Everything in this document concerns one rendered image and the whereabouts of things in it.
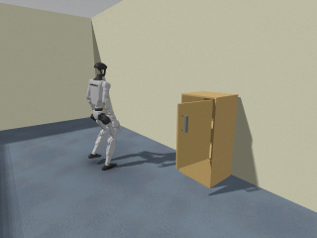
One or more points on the handle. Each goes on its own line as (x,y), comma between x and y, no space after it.
(185,125)

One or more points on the robot left forearm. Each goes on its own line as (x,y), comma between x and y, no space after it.
(92,105)

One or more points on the robot right upper arm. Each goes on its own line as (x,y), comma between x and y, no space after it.
(106,87)

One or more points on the robot right foot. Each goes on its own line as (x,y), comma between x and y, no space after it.
(111,165)

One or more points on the robot left upper arm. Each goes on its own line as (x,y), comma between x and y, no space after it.
(88,94)

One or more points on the right robot hand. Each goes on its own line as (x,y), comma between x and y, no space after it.
(115,124)

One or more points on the left robot thigh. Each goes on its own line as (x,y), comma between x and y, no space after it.
(104,132)

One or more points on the cupboard door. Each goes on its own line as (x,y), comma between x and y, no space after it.
(194,146)

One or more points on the robot right forearm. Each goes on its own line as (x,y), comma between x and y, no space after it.
(109,110)

